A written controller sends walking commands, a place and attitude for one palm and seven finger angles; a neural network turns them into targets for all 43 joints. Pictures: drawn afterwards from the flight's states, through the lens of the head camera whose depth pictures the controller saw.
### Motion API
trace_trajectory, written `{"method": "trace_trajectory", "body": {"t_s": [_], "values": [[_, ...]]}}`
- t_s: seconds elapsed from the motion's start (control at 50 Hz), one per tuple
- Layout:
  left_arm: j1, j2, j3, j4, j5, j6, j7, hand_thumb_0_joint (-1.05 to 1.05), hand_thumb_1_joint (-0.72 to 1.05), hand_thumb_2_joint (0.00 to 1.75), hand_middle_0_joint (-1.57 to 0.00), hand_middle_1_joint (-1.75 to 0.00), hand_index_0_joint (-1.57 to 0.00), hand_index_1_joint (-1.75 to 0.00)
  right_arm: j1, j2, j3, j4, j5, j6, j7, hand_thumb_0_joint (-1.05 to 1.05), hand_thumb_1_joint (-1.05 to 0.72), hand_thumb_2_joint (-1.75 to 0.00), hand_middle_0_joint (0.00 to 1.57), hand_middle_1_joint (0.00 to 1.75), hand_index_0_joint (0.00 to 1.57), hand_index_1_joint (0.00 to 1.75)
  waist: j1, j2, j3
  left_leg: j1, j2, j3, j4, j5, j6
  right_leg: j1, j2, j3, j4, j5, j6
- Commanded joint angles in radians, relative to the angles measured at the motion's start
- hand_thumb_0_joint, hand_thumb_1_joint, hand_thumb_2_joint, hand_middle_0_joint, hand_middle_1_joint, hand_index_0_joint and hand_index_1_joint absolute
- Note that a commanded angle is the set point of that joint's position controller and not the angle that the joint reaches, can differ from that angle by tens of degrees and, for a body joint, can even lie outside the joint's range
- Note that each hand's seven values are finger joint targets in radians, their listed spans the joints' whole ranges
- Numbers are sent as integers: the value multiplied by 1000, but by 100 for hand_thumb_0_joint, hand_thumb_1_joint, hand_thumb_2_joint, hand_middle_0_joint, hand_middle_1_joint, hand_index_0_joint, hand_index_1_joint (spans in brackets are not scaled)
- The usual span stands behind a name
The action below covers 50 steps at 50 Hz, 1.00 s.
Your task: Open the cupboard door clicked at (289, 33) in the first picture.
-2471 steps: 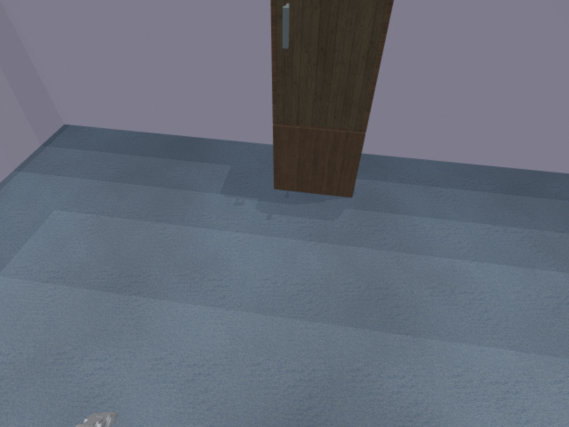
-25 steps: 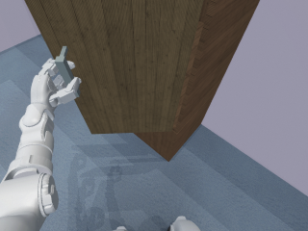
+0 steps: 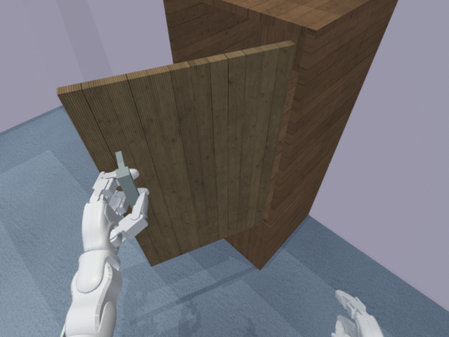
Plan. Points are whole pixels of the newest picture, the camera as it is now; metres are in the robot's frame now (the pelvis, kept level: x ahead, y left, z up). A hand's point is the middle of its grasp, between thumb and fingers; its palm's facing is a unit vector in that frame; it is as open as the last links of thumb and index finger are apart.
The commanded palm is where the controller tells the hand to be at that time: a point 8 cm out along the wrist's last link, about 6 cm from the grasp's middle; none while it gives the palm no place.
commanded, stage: pull the door open along its arc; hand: left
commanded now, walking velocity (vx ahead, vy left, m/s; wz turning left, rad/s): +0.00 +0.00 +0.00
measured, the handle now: (131, 187) +0.36 +0.19 +0.08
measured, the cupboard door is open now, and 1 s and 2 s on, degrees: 67 87 86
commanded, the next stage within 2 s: open thumb and fingers to let go in 0.50 s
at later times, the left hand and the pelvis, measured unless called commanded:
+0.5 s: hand (180, 259) +0.22 +0.08 +0.09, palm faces +0.42 -0.91 +0.01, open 6.8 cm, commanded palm +0.15 +0.11 +0.08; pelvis +0.01 -0.03 -0.01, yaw +3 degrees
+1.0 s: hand (174, 266) +0.21 +0.08 +0.09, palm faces +0.43 -0.90 +0.03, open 10.4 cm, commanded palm +0.17 +0.12 +0.08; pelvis -0.03 -0.03 -0.01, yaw +4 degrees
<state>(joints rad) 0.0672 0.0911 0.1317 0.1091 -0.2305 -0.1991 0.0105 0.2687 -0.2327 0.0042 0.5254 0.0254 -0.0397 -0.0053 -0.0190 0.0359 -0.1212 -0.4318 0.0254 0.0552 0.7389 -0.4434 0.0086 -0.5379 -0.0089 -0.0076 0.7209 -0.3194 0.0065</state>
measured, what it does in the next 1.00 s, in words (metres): stands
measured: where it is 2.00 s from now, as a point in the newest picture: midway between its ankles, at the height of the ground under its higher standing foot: outside the picture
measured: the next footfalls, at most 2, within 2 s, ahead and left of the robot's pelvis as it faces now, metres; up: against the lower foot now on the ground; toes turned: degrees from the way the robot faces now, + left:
none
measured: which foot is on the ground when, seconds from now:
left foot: down 0.00-1.00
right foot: down 0.00-1.00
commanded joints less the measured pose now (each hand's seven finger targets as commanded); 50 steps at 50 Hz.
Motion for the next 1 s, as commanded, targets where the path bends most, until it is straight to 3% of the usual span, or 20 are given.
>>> {"method": "trace_trajectory", "body": {"t_s": [0.0, 0.08, 0.14, 0.16, 0.18, 0.32, 0.4, 0.48, 0.56, 0.58, 0.64, 0.66, 0.82, 0.98], "values": [[57, 101, 104, -390, 58, -34, 221, 0, 90, 90, -40, -135, -40, -135, -87, -79, -37, -156, -27, -38, 1, 0, -90, -90, 20, 30, 20, 30, 82, -62, -180, -31, -27, -20, -101, 430, -14, 324, 3, -56, -40, 427, -32], [141, 19, -7, -497, 154, 28, 356, 0, 90, 90, -40, -135, -40, -135, -119, -59, -27, -168, -51, -5, -1, 0, -90, -90, 20, 30, 20, 30, 73, -36, -140, -21, -29, -26, -99, 379, -13, 311, -4, -50, -51, 377, -37], [207, -41, -97, -560, 229, 70, 436, 0, 90, 90, -40, -135, -40, -135, -129, -46, -22, -181, -70, 22, 3, 0, -90, -90, 20, 30, 20, 30, 73, -15, -149, -13, -30, -28, -84, 389, -13, 308, -6, -54, -38, 386, -42], [233, -50, -118, -554, 247, 80, 452, 0, 90, 90, -40, -135, -40, -135, -123, -49, -23, -182, -75, 29, 2, 0, -90, -90, 20, 30, 20, 30, 63, -59, -148, -19, -29, -33, -75, 381, -10, 314, -5, -51, -41, 391, -42], [246, -70, -152, -581, 258, 86, 458, 0, 90, 90, -40, -135, -40, -135, -133, -48, -23, -187, -77, 38, 2, 0, -90, -90, 20, 30, 20, 30, 60, -45, -153, -14, -26, -32, -71, 381, -10, 307, -7, -49, -36, 393, -42], [371, -141, -294, -661, 289, 79, 450, 0, 90, 90, -40, -135, -40, -135, -157, -36, -19, -210, -83, 52, -5, 0, -90, -90, 20, 30, 20, 30, 47, -95, -124, -17, -29, -38, -43, 343, -2, 309, -11, -36, -39, 405, -38], [457, -170, -354, -692, 300, 60, 445, 0, 90, 90, -40, -135, -40, -135, -164, -31, -19, -218, -83, 35, -2, 0, -90, -90, 20, 30, 20, 30, 48, -109, -109, -30, -35, -45, -22, 324, 3, 305, -17, -23, -39, 412, -35], [493, -239, -447, -721, 289, 47, 444, 0, 90, 90, -40, -135, -40, -135, -171, -30, -18, -225, -79, 4, 4, 0, -90, -90, 20, 30, 20, 30, 36, -113, -91, -32, -43, -56, 2, 293, 7, 276, -23, -18, -50, 375, -28], [335, -168, -366, -669, 298, 32, 478, 0, 90, 90, -40, -135, -40, -135, -162, -37, -23, -203, -87, -10, -13, 0, -90, -90, 20, 30, 20, 30, 29, -111, -65, -51, -51, -62, 15, 236, 5, 228, -25, 3, -73, 266, -28], [240, -142, -332, -637, 299, 27, 490, 0, 90, 90, -40, -135, -40, -135, -166, -38, -19, -189, -92, -12, -20, 0, -90, -90, 20, 30, 20, 30, 23, -118, -55, -61, -54, -63, 15, 217, 6, 207, -28, 9, -76, 229, -25], [252, -145, -304, -575, 282, 15, 485, 0, 69, 81, -38, -133, -38, -133, -170, -30, -17, -180, -92, -20, -32, 0, -90, -90, 20, 30, 20, 30, 42, -155, -74, -63, -59, -57, 10, 184, 7, 223, -39, 38, -116, 153, -18], [228, -139, -304, -588, 280, 13, 480, 0, 62, 78, -38, -132, -38, -132, -174, -32, -19, -181, -89, -21, -35, 0, -90, -90, 20, 30, 20, 30, 46, -129, -92, -51, -60, -55, 5, 187, 8, 233, -39, 36, -117, 142, -23], [123, -179, -371, -556, 294, 17, 454, 0, 6, 54, -34, -126, -34, -126, -180, -37, -10, -171, -90, -36, -40, 0, -90, -90, 20, 30, 20, 30, 31, -120, -72, -24, -54, -62, -34, 156, 15, 203, -39, 8, -127, 61, -21], [52, -180, -355, -485, 286, 48, 453, 0, -50, 30, -30, -120, -30, -120, -213, -37, 0, -167, -87, -33, -44, 0, -90, -90, 20, 30, 20, 30, 41, -140, -18, -26, -53, -67, -72, 62, 11, 174, -39, 5, -181, -126, -25]]}}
